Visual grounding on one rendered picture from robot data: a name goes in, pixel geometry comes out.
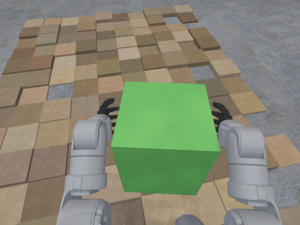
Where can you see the left robot upper arm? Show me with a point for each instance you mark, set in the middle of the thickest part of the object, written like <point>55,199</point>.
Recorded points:
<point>85,212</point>

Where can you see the carton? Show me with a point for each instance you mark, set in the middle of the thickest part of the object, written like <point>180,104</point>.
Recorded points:
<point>165,141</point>

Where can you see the robot right forearm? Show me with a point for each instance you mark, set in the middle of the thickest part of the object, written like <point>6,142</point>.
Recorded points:
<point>246,155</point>

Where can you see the right robot upper arm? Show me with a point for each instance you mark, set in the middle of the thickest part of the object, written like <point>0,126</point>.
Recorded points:
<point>250,217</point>

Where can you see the right robot hand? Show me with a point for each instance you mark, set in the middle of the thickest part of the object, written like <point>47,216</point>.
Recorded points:
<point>224,115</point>

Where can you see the robot left forearm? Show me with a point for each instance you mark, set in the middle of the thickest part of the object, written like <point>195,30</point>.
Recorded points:
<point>87,163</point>

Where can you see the robot right thigh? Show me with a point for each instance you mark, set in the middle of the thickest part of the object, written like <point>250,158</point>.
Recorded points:
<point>188,220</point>

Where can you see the left robot hand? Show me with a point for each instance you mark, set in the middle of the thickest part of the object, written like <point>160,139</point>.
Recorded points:
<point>104,110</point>

